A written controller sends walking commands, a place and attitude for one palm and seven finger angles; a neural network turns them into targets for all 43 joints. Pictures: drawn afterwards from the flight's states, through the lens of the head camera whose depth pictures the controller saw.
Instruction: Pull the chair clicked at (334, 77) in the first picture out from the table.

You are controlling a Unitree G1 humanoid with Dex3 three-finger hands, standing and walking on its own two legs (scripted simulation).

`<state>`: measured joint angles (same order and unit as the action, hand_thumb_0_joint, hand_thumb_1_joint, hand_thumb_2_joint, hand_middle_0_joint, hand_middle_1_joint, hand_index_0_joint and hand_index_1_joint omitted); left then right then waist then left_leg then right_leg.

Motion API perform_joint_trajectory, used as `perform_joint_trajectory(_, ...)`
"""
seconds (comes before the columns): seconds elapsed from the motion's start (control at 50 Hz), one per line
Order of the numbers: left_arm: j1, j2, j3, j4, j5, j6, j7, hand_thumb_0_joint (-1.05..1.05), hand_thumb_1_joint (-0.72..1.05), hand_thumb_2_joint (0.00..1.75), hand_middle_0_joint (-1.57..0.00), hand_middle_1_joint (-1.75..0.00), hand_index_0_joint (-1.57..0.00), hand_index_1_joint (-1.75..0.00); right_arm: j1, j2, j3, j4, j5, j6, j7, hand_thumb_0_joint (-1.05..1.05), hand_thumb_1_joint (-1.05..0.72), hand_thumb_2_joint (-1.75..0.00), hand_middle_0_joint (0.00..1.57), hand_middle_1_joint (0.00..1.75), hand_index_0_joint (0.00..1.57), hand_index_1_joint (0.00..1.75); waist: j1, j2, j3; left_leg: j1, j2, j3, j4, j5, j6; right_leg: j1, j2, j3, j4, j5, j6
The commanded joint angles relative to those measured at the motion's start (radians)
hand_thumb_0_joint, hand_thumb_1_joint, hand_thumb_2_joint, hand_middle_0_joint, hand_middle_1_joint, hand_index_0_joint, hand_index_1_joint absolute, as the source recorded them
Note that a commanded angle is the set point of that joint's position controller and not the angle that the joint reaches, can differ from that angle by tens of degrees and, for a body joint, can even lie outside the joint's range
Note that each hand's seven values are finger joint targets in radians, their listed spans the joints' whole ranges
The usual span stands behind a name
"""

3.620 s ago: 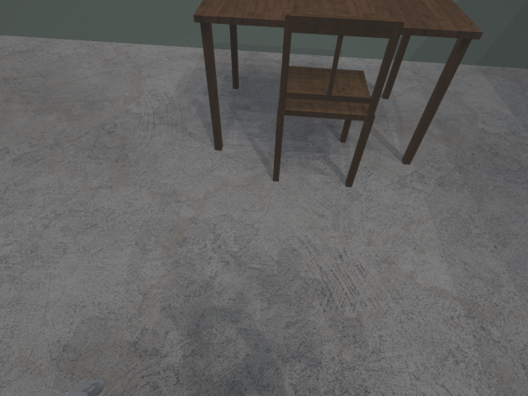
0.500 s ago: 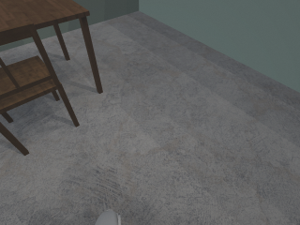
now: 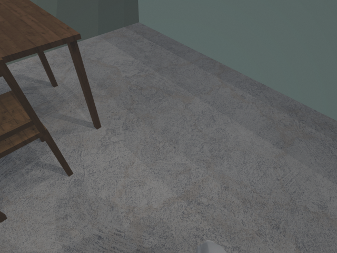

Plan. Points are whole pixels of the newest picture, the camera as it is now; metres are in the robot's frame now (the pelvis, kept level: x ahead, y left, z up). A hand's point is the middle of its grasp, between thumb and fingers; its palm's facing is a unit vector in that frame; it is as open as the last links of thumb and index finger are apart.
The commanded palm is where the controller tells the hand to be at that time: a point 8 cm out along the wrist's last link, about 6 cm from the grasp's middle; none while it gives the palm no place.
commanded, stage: walk to a spot facing it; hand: left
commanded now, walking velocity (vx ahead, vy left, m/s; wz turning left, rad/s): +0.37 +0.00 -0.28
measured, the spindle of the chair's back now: out of the picture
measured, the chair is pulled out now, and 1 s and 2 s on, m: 0.00 0.00 0.00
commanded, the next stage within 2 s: turn to face it in 0.42 s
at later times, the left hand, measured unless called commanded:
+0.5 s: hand (136, 210) +0.27 +0.11 -0.17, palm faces +0.02 -0.98 -0.20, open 7.2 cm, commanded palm none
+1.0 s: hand (125, 173) +0.39 +0.17 -0.17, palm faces +0.28 -0.93 -0.24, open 7.4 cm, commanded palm none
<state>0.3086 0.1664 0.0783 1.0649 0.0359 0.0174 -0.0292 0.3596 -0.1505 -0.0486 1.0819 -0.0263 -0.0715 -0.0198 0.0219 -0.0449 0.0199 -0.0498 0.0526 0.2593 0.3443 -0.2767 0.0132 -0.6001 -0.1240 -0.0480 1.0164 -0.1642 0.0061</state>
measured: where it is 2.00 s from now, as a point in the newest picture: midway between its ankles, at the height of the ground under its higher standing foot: (179, 233)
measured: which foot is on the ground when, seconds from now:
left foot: down 0.00-0.20, up 0.22-0.64, down 0.66-1.00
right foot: up 0.00-0.18, down 0.20-0.66, up 0.68-1.00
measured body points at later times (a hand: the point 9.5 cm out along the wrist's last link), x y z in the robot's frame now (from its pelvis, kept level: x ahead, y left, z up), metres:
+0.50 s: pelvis +0.22 -0.07 +0.00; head +0.23 -0.07 +0.45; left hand +0.27 +0.16 -0.15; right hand +0.25 -0.31 -0.16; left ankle +0.31 +0.07 -0.69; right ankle +0.20 -0.15 -0.74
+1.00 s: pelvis +0.34 -0.05 -0.01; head +0.38 -0.03 +0.44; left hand +0.37 +0.22 -0.15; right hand +0.47 -0.26 -0.15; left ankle +0.39 +0.05 -0.74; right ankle +0.39 -0.20 -0.69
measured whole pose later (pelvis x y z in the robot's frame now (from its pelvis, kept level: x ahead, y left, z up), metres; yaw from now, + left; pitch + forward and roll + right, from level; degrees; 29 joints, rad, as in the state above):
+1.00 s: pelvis +0.34 -0.05 -0.01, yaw +14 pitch +1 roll -1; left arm 0.16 0.21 0.08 0.92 0.02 0.04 0.01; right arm 0.18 -0.18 -0.06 0.95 -0.03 0.03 0.01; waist -0.02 0.00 0.06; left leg -0.37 -0.03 0.02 0.51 -0.15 0.06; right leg -0.48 -0.10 -0.02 0.95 -0.39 0.08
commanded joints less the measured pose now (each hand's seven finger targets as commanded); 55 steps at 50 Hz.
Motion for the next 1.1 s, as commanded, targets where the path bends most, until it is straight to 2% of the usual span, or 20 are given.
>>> perform_joint_trajectory(0.0, -0.156, 0.006, -0.006, -0.100, -0.004, -0.031, -0.007, 0.00, 0.90, 0.90, -0.20, -0.30, -0.20, -0.30, 0.118, -0.110, -0.017, 0.000, -0.001, -0.018, -0.002, 0.00, -0.90, -0.90, 0.20, 0.30, 0.20, 0.30, -0.060, 0.176, 0.126, 0.006, 0.270, -0.088, -0.172, 0.253, 0.107, -0.054, -0.004, -0.060, -0.228, 0.008, -0.002)
perform_joint_trajectory(0.08, -0.184, 0.019, -0.008, -0.098, -0.006, -0.044, -0.007, 0.00, 0.90, 0.90, -0.20, -0.30, -0.20, -0.30, 0.139, -0.126, -0.021, 0.028, -0.009, -0.005, 0.001, 0.00, -0.90, -0.90, 0.20, 0.30, 0.20, 0.30, -0.055, 0.194, 0.111, 0.029, 0.283, -0.057, -0.090, 0.362, 0.092, 0.079, 0.053, -0.109, -0.355, -0.033, -0.040)
perform_joint_trajectory(0.12, -0.053, 0.054, 0.001, -0.057, -0.003, -0.057, -0.003, 0.00, 0.90, 0.90, -0.20, -0.30, -0.20, -0.30, 0.115, -0.139, -0.022, 0.029, -0.003, 0.000, 0.001, 0.00, -0.90, -0.90, 0.20, 0.30, 0.20, 0.30, 0.015, 0.162, 0.036, 0.007, 0.264, -0.016, 0.109, 0.566, 0.066, 0.302, 0.106, -0.143, -0.430, -0.045, -0.071)
perform_joint_trajectory(0.14, 0.106, 0.099, 0.015, -0.007, 0.001, -0.069, 0.002, 0.00, 0.90, 0.90, -0.20, -0.30, -0.20, -0.30, 0.101, -0.141, -0.022, 0.029, 0.002, -0.001, 0.006, 0.00, -0.90, -0.90, 0.20, 0.30, 0.20, 0.30, 0.092, 0.107, -0.064, -0.065, 0.221, 0.013, 0.323, 0.573, 0.033, 0.529, 0.114, -0.128, -0.481, -0.015, -0.089)
perform_joint_trajectory(0.16, 0.241, 0.202, 0.040, 0.029, 0.003, -0.081, 0.017, 0.00, 0.90, 0.90, -0.20, -0.30, -0.20, -0.30, 0.119, -0.095, -0.014, 0.013, 0.016, -0.003, 0.019, 0.00, -0.90, -0.90, 0.20, 0.30, 0.20, 0.30, 0.142, -0.102, -0.181, -0.311, 0.148, 0.036, 0.622, 0.285, 0.000, 0.778, -0.094, 0.130, -0.542, -0.095, -0.147)
perform_joint_trajectory(0.18, 0.300, 0.293, 0.054, 0.043, -0.014, -0.079, 0.026, 0.00, 0.90, 0.90, -0.20, -0.30, -0.20, -0.30, 0.106, -0.043, -0.003, -0.031, 0.024, -0.004, 0.017, 0.00, -0.90, -0.90, 0.20, 0.30, 0.20, 0.30, 0.123, -0.254, -0.233, -0.548, 0.022, -0.057, 0.911, -0.295, -0.028, 0.886, -0.323, 0.531, -0.680, -0.063, -0.248)
perform_joint_trajectory(0.2, 0.241, 0.297, 0.056, 0.027, -0.026, -0.075, 0.032, 0.00, 0.90, 0.90, -0.20, -0.30, -0.20, -0.30, 0.034, -0.072, -0.010, -0.041, 0.026, 0.002, 0.016, 0.00, -0.90, -0.90, 0.20, 0.30, 0.20, 0.30, 0.124, -0.187, -0.210, -0.598, 0.062, -0.185, 1.031, -0.268, -0.008, 0.795, -0.341, 0.562, -0.759, -0.196, -0.258)
perform_joint_trajectory(0.26, 0.001, 0.137, 0.008, -0.033, -0.018, -0.081, 0.044, 0.00, 0.90, 0.90, -0.20, -0.30, -0.20, -0.30, -0.013, -0.042, -0.016, -0.028, 0.004, 0.020, 0.017, 0.00, -0.90, -0.90, 0.20, 0.30, 0.20, 0.30, 0.010, 0.027, 0.001, -0.546, 0.154, -0.240, 0.956, -0.046, -0.012, 0.415, -0.245, 0.266, -0.806, -0.174, -0.179)
perform_joint_trajectory(0.3, -0.028, 0.101, -0.009, -0.032, -0.012, -0.093, 0.043, 0.00, 0.90, 0.90, -0.20, -0.30, -0.20, -0.30, 0.066, -0.011, -0.011, 0.001, -0.001, 0.044, 0.021, 0.00, -0.90, -0.90, 0.20, 0.30, 0.20, 0.30, -0.043, -0.034, 0.016, -0.486, 0.143, -0.215, 0.861, 0.004, -0.029, 0.333, -0.185, 0.100, -0.825, -0.051, -0.138)
perform_joint_trajectory(0.54, 0.051, 0.121, -0.021, 0.003, -0.010, -0.098, 0.051, 0.00, 0.90, 0.90, -0.20, -0.30, -0.20, -0.30, -0.190, -0.034, -0.002, -0.117, 0.003, 0.044, 0.053, 0.00, -0.90, -0.90, 0.20, 0.30, 0.20, 0.30, -0.007, -0.054, 0.086, -0.483, 0.071, -0.122, 0.369, 0.104, -0.014, 0.535, -0.183, -0.110, -0.740, 0.369, -0.105)
perform_joint_trajectory(0.6, 0.038, 0.158, -0.008, -0.017, -0.014, -0.086, 0.057, 0.00, 0.90, 0.90, -0.20, -0.30, -0.20, -0.30, -0.082, -0.093, -0.014, -0.111, -0.002, 0.045, 0.045, 0.00, -0.90, -0.90, 0.20, 0.30, 0.20, 0.30, -0.067, -0.024, 0.009, -0.283, 0.014, -0.105, 0.263, 0.124, 0.014, 0.556, -0.183, -0.168, -0.466, 0.589, -0.065)
perform_joint_trajectory(0.62, 0.035, 0.167, -0.004, -0.033, -0.020, -0.078, 0.054, 0.00, 0.90, 0.90, -0.20, -0.30, -0.20, -0.30, 0.024, -0.141, -0.027, -0.092, -0.007, 0.044, 0.040, 0.00, -0.90, -0.90, 0.20, 0.30, 0.20, 0.30, -0.112, 0.043, -0.077, -0.101, 0.017, -0.130, 0.202, 0.335, 0.037, 0.478, -0.138, -0.208, -0.265, 0.508, -0.025)
perform_joint_trajectory(0.64, 0.059, 0.131, -0.002, -0.065, -0.040, -0.071, 0.047, 0.00, 0.90, 0.90, -0.20, -0.30, -0.20, -0.30, 0.109, -0.254, -0.049, -0.094, -0.015, 0.040, 0.026, 0.00, -0.90, -0.90, 0.20, 0.30, 0.20, 0.30, -0.131, 0.281, -0.182, 0.120, 0.242, -0.446, 0.150, 0.709, 0.154, 0.239, -0.003, -0.232, 0.022, 0.076, 0.046)
perform_joint_trajectory(0.66, 0.017, 0.111, -0.014, -0.115, -0.036, -0.070, 0.047, 0.00, 0.90, 0.90, -0.20, -0.30, -0.20, -0.30, 0.136, -0.321, -0.055, -0.089, 0.002, 0.049, 0.020, 0.00, -0.90, -0.90, 0.20, 0.30, 0.20, 0.30, -0.129, 0.349, -0.193, 0.118, 0.400, -0.628, 0.086, 0.872, 0.263, 0.134, 0.073, -0.125, 0.272, -0.505, 0.047)
perform_joint_trajectory(0.7, -0.063, 0.096, -0.008, -0.133, -0.031, -0.055, 0.051, 0.00, 0.90, 0.90, -0.20, -0.30, -0.20, -0.30, 0.023, -0.289, -0.052, -0.116, 0.011, 0.042, 0.002, 0.00, -0.90, -0.90, 0.20, 0.30, 0.20, 0.30, -0.104, 0.216, -0.162, 0.043, 0.373, -0.620, 0.039, 0.578, 0.250, -0.017, 0.021, 0.024, 0.341, -0.392, 0.052)
perform_joint_trajectory(0.76, -0.017, 0.090, 0.007, -0.112, -0.019, -0.024, 0.039, 0.00, 0.90, 0.90, -0.20, -0.30, -0.20, -0.30, -0.165, -0.207, -0.032, -0.173, 0.007, 0.045, 0.007, 0.00, -0.90, -0.90, 0.20, 0.30, 0.20, 0.30, -0.019, 0.169, -0.069, -0.235, 0.220, -0.419, -0.031, 0.292, 0.143, 0.117, -0.005, 0.022, 0.195, -0.245, 0.065)
perform_joint_trajectory(0.82, 0.008, 0.089, 0.013, -0.122, -0.016, 0.003, 0.042, 0.00, 0.90, 0.90, -0.20, -0.30, -0.20, -0.30, -0.193, -0.215, -0.041, -0.193, 0.005, 0.057, 0.013, 0.00, -0.90, -0.90, 0.20, 0.30, 0.20, 0.30, -0.009, 0.171, -0.071, -0.300, 0.184, -0.433, -0.085, 0.094, 0.141, 0.149, 0.010, 0.011, 0.106, -0.205, 0.074)
perform_joint_trajectory(0.98, -0.116, 0.100, 0.016, -0.229, -0.019, 0.003, 0.048, 0.00, 0.90, 0.90, -0.20, -0.30, -0.20, -0.30, -0.153, -0.244, -0.073, -0.210, -0.003, 0.083, 0.018, 0.00, -0.90, -0.90, 0.20, 0.30, 0.20, 0.30, -0.052, 0.180, -0.079, -0.216, 0.174, -0.571, -0.036, 0.100, 0.168, 0.160, 0.062, 0.019, -0.169, -0.262, 0.078)
perform_joint_trajectory(1.06, -0.032, 0.121, 0.015, -0.237, -0.028, -0.014, 0.055, 0.00, 0.90, 0.90, -0.20, -0.30, -0.20, -0.30, -0.196, -0.246, -0.083, -0.238, 0.005, 0.092, 0.022, 0.00, -0.90, -0.90, 0.20, 0.30, 0.20, 0.30, -0.005, 0.175, -0.112, -0.273, 0.117, -0.569, 0.094, 0.279, 0.121, 0.385, 0.099, 0.007, -0.500, -0.130, 0.064)
perform_joint_trajectory(1.08, 0.002, 0.156, 0.022, -0.235, -0.024, -0.023, 0.061, 0.00, 0.90, 0.90, -0.20, -0.30, -0.20, -0.30, -0.196, -0.214, -0.079, -0.249, 0.012, 0.093, 0.026, 0.00, -0.90, -0.90, 0.20, 0.30, 0.20, 0.30, 0.014, 0.094, -0.121, -0.376, 0.062, -0.531, 0.185, 0.204, 0.068, 0.522, 0.032, 0.062, -0.658, -0.069, 0.043)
